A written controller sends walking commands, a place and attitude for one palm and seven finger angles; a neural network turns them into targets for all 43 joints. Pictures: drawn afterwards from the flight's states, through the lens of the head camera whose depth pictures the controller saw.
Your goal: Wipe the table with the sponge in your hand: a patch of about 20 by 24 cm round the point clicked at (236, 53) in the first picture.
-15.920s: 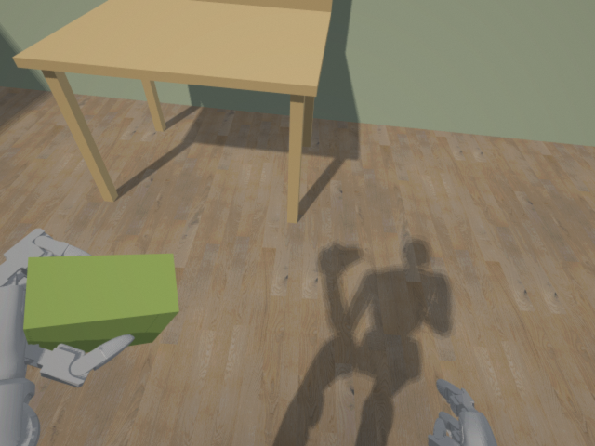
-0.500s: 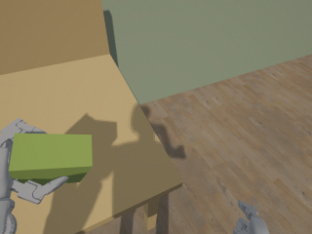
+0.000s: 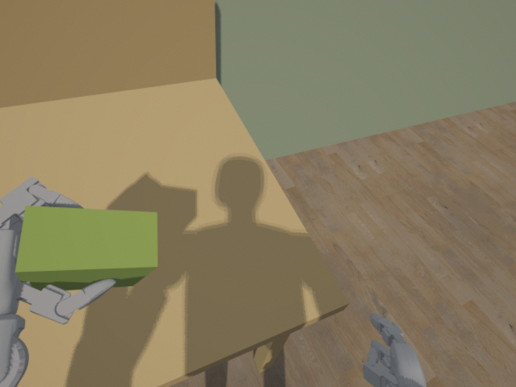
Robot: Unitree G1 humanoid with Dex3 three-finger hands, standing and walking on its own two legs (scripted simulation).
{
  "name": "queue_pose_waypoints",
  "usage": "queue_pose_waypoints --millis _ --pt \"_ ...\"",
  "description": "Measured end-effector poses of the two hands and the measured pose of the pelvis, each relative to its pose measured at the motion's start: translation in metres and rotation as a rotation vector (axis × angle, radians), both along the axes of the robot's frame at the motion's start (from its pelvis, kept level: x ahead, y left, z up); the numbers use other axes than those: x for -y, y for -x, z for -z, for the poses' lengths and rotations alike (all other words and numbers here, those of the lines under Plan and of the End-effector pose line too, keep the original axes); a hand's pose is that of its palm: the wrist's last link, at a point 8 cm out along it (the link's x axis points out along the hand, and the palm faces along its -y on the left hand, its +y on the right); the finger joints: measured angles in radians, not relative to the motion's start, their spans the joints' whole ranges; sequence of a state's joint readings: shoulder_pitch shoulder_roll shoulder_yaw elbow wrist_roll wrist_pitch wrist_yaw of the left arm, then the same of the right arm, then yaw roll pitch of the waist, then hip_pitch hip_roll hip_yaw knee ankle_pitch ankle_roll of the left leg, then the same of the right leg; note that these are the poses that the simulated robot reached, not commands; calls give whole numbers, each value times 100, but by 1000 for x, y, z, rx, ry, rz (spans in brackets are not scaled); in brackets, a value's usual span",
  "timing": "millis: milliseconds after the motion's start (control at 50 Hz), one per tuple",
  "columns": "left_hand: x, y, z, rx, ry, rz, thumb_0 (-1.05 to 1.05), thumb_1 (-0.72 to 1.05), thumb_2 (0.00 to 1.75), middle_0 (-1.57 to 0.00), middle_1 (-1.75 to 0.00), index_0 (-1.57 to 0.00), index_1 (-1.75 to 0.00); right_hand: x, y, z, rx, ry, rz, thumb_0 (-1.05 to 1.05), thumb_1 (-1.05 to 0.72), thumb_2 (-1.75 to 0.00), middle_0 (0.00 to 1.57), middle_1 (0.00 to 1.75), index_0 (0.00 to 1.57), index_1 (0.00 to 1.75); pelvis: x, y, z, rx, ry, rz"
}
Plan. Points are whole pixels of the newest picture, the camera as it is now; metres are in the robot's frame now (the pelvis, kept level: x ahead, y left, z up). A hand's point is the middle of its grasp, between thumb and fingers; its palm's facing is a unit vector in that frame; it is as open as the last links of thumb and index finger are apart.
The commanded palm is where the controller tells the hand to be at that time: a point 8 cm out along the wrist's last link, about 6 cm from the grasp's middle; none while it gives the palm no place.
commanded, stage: come to a stop and stand still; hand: left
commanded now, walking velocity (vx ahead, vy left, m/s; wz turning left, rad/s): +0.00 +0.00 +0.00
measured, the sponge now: (108, 253) +0.23 +0.21 +0.13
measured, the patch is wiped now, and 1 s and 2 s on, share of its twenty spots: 0.00 0.00 0.00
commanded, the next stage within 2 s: look again from close up in 0.38 s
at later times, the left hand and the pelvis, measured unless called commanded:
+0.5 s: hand (58, 251) +0.22 +0.25 +0.16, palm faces +0.31 -0.83 -0.46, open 10.4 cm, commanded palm +0.15 +0.29 +0.17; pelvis -0.01 +0.01 +0.00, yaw +1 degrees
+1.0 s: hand (87, 244) +0.23 +0.23 +0.15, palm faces +0.33 -0.80 -0.50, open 10.3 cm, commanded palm +0.16 +0.25 +0.17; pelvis +0.01 -0.04 -0.01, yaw +1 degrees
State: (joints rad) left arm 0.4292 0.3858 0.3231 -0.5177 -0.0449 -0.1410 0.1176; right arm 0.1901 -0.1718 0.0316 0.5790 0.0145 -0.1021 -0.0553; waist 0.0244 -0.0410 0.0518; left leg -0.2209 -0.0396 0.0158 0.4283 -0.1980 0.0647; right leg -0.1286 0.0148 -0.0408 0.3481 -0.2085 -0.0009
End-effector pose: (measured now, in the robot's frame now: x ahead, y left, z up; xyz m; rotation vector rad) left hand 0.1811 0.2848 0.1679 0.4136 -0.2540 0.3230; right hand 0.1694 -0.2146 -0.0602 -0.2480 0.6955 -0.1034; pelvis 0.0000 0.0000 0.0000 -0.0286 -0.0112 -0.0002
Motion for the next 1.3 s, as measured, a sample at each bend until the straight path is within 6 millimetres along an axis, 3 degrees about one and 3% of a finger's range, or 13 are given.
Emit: queue_pose_waypoints --millis 220,480,560,620,680,780,860,920,980,1100,1160,1300 --pt "-20 -1 5 -61 -41 18 0 -53 103 -71 -137 -71 -136 -24 17 8 -25 -24 14 1 -90 -90 20 30 20 30 -22 2 -1 -15 -9 9" --pt "-6 3 -4 -47 -71 22 0 -53 103 -71 -137 -71 -136 -5 25 16 -50 -26 25 1 -90 -90 20 30 20 30 -10 5 0 -8 -10 -6" --pt "-15 -10 -45 110 -298 9 0 -53 103 -71 -137 -72 -136 2 23 18 -52 -15 -49 1 -90 -90 20 30 20 30 7 9 4 -16 -28 -36" --pt "-28 -17 -63 199 -298 -76 0 -53 103 -71 -137 -72 -136 13 18 18 -54 -17 -85 1 -90 -90 20 30 20 30 18 9 5 -43 -23 -19" --pt "-15 -18 -52 171 -233 -68 0 -53 103 -71 -137 -71 -136 28 15 14 -26 -27 -75 1 -90 -90 20 30 20 30 22 4 5 -62 -16 -3" --pt "36 -13 6 -49 -86 77 0 -53 103 -71 -137 -71 -136 52 13 13 -27 0 -32 1 -90 -90 20 30 20 30 25 -6 5 -65 -18 10" --pt "41 -12 31 -161 -78 99 0 -53 103 -71 -136 -72 -136 62 11 16 -76 41 -13 1 -90 -90 20 30 20 30 33 -9 5 -61 -17 -8" --pt "28 -14 25 -153 -112 50 -1 -53 103 -71 -136 -72 -135 64 7 16 -90 54 -15 1 -90 -90 20 30 20 30 37 -8 6 -57 -13 -19" --pt "20 -14 3 -74 -152 10 -1 -53 103 -71 -136 -72 -135 60 1 13 -70 50 -26 1 -90 -90 20 30 20 30 37 -6 6 -54 -11 -24" --pt "31 2 -34 79 -190 42 -1 -53 103 -71 -136 -72 -135 45 -5 10 1 4 -27 1 -90 -90 20 30 20 30 32 3 5 -52 -14 -13" --pt "31 10 -29 58 -167 50 0 -53 103 -71 -136 -72 -135 38 -2 11 13 -23 -11 1 -90 -90 20 30 20 30 30 12 5 -52 -13 -11" --pt "25 39 6 -59 -97 32 0 -53 103 -71 -136 -72 -135 28 25 13 -5 -23 -29 1 -90 -90 20 30 20 30 34 40 9 -53 4 -7"
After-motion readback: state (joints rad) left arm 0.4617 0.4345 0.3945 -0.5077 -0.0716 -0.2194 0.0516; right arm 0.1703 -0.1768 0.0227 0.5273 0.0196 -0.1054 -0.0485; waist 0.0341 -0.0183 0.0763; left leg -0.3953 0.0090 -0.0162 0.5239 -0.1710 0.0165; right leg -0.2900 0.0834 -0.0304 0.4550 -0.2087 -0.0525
